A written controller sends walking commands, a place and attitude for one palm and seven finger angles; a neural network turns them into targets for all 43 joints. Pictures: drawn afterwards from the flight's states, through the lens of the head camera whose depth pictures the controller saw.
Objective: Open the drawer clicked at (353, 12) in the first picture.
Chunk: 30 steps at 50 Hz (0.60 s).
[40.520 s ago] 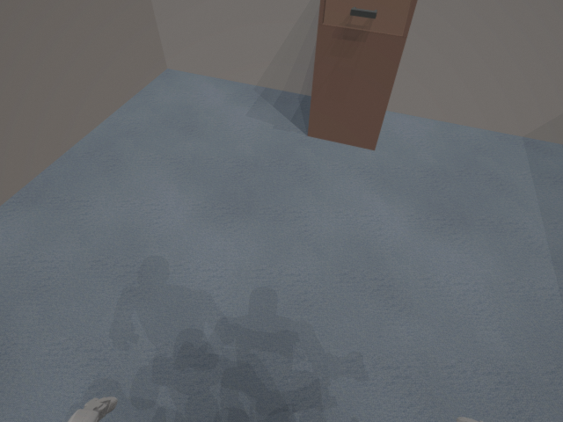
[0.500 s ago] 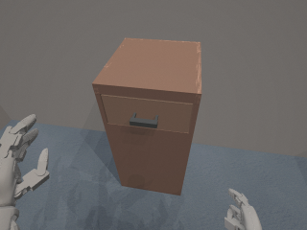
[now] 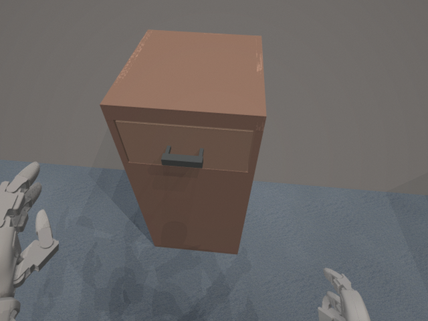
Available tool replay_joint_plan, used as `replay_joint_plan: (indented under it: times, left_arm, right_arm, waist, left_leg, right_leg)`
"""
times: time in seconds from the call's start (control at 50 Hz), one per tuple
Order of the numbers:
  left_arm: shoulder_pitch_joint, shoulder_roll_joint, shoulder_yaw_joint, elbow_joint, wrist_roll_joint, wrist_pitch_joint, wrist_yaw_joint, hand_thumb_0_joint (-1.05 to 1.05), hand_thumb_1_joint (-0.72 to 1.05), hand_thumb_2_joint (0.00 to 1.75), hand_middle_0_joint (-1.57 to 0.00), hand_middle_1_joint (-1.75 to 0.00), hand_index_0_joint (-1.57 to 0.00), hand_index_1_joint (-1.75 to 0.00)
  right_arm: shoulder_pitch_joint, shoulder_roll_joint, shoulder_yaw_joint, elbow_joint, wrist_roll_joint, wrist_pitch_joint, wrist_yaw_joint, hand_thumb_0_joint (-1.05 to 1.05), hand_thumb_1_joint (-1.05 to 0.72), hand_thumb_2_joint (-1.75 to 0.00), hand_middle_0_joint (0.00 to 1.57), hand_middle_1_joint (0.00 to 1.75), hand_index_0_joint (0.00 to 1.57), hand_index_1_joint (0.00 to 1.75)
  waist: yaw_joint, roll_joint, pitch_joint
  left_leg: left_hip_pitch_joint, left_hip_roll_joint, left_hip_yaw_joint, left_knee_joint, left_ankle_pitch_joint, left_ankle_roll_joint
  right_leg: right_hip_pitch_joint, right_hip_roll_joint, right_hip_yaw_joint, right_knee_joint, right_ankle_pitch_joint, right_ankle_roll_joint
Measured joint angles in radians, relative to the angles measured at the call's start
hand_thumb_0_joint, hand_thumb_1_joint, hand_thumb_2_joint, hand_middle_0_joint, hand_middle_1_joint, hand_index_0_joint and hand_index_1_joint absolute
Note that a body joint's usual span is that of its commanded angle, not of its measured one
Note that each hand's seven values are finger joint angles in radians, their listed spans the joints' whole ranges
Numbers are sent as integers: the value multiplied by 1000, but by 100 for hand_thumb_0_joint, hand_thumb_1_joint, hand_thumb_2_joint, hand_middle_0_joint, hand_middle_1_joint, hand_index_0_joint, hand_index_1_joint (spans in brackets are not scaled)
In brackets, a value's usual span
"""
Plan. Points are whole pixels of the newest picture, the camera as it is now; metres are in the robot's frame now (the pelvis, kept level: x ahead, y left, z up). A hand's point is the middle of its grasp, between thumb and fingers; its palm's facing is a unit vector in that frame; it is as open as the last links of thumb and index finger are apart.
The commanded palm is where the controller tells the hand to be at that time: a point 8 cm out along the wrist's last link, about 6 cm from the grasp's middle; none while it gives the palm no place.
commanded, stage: step back with the hand held close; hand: left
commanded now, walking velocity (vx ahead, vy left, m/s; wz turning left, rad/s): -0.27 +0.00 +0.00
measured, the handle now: (183, 155) +0.53 +0.11 -0.05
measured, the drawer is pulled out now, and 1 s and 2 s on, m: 0.00 0.00 0.00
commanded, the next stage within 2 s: stop stepping back and stand still in 0.94 s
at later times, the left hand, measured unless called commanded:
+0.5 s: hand (21, 304) +0.12 +0.23 +0.15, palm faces +0.41 -0.83 -0.37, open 7.4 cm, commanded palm +0.06 +0.27 +0.18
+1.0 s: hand out of the picture +0.02 +0.19 +0.16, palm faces +0.31 -0.85 -0.42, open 7.4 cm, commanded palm -0.04 +0.24 +0.18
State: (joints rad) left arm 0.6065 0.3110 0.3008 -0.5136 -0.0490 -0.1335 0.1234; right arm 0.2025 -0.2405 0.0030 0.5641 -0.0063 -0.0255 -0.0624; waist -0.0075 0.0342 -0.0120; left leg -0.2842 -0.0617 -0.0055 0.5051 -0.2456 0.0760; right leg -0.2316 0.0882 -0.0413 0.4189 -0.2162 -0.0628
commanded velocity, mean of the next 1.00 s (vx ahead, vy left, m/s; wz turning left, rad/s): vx -0.34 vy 0.00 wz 0.01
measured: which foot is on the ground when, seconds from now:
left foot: down 0.00-0.94, up 0.96-1.00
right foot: down 0.00-0.60, up 0.62-0.88, down 0.90-1.00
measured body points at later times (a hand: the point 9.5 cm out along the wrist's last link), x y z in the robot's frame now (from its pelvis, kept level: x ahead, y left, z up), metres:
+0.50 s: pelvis -0.07 -0.01 -0.01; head -0.10 +0.01 +0.43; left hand +0.09 +0.27 +0.17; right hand +0.09 -0.25 -0.08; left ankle +0.00 +0.07 -0.73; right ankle +0.00 -0.08 -0.74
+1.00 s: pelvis -0.18 -0.04 -0.01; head -0.16 +0.00 +0.44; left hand +0.00 +0.24 +0.19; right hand -0.01 -0.26 -0.09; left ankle -0.04 +0.07 -0.72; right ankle -0.29 -0.12 -0.74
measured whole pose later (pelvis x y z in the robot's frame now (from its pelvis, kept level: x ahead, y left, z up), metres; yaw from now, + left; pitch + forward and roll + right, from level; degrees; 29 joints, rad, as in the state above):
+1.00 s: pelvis -0.18 -0.04 -0.01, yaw -2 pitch +5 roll -1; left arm 0.60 0.44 0.36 -0.65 -0.05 -0.22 0.14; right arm 0.15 -0.15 0.04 0.68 0.00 -0.10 -0.02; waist 0.02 -0.06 -0.05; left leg -0.61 0.01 -0.02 0.62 -0.25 -0.02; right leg -0.13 0.09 0.00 0.43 -0.39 -0.06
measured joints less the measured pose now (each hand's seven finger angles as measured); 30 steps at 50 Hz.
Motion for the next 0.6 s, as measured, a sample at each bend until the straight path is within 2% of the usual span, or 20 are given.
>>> replay_joint_plan:
  times: [0.08,0.2,0.28,0.42,0.48,0.54,0.6]
  left_arm:
    - [37,45,0,-66,0,4,10,1,89,90,-22,-30,-21,-30]
    - [50,113,63,-138,2,-24,31,2,88,90,-22,-30,-21,-30]
    - [42,100,70,-122,11,-29,38,1,89,90,-22,-30,-21,-30]
    - [15,43,32,-61,37,2,37,1,89,90,-21,-30,-21,-30]
    - [-5,29,13,-51,52,3,47,1,89,90,-22,-30,-21,-30]
    - [-19,31,7,-63,62,-11,61,1,88,90,-22,-30,-21,-30]
    - [-19,47,16,-82,61,-31,62,1,88,90,-22,-30,-21,-30]
  right_arm:
    - [15,8,-7,-20,3,10,-7,2,-90,-90,20,30,21,30]
    - [20,29,-1,-28,-8,5,-10,2,-90,-90,20,29,21,30]
    - [15,35,5,-27,-20,-5,-9,2,-90,-90,20,30,21,30]
    - [29,29,14,-21,-38,-15,-13,1,-90,-90,20,30,21,30]
    - [51,28,11,-2,-39,-4,-11,1,-90,-90,20,30,21,30]
    - [75,32,10,26,-42,12,-8,1,-90,-90,20,30,21,30]
    - [96,31,11,40,-43,25,-11,1,-90,-90,20,30,21,30]
  waist:
    - [-15,-34,0]
    - [-26,-70,-31]
    - [-27,-67,-60]
    - [-12,-33,-83]
    - [-10,-32,-86]
    - [-12,-56,-83]
    - [-31,-76,-72]
  left_leg:
    - [-36,3,-1,39,-13,-3]
    - [-77,10,1,81,-17,-8]
    - [-95,12,11,98,-10,-6]
    - [-145,23,14,152,-2,-8]
    - [-174,23,-1,191,-91,-30]
    - [-169,20,-20,206,-165,-50]
    - [-151,28,-4,135,-27,-35]
  right_leg:
    - [-38,2,-5,43,-15,-4]
    - [-79,8,-8,85,-18,-8]
    - [-105,8,-3,112,-14,-6]
    - [-151,16,-8,156,2,-9]
    - [-153,14,-24,134,24,-18]
    - [-150,2,-35,105,53,-19]
    - [-155,-13,-46,109,39,-4]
